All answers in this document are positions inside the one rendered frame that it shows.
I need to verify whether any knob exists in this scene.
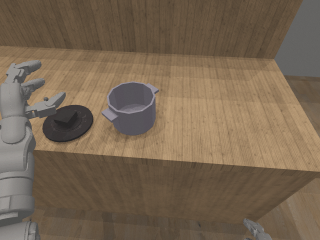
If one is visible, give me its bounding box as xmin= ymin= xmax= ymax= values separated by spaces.
xmin=53 ymin=108 xmax=78 ymax=126

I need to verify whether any lid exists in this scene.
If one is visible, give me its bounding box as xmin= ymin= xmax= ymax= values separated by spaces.
xmin=42 ymin=105 xmax=94 ymax=143

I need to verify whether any left robot forearm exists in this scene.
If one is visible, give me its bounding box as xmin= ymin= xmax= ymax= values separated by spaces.
xmin=0 ymin=116 xmax=36 ymax=227

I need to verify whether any robot left hand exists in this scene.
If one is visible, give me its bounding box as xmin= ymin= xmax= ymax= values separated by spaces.
xmin=0 ymin=60 xmax=66 ymax=119

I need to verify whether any pot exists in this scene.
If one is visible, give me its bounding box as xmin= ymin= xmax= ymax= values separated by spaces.
xmin=101 ymin=81 xmax=159 ymax=136

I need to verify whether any table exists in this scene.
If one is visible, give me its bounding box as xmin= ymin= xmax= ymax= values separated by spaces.
xmin=0 ymin=0 xmax=320 ymax=225

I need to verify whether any robot right hand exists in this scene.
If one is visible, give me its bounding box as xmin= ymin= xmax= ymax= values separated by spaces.
xmin=243 ymin=218 xmax=272 ymax=240

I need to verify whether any left robot upper arm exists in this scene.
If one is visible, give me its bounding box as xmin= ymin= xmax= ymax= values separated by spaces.
xmin=0 ymin=221 xmax=41 ymax=240

